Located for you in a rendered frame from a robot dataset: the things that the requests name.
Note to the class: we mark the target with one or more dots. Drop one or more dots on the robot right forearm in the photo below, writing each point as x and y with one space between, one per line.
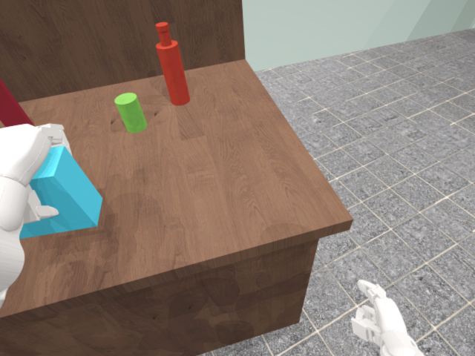
395 343

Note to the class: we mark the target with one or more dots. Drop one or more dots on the robot right hand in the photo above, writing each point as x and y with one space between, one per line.
370 323

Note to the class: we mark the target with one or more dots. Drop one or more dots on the robot left forearm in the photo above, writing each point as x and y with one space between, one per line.
13 201

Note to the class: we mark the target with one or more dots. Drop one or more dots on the sponge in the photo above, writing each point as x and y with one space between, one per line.
62 184

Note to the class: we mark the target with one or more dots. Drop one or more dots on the robot left hand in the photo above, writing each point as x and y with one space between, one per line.
23 149

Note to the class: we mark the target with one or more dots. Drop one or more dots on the table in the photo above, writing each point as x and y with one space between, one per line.
210 217

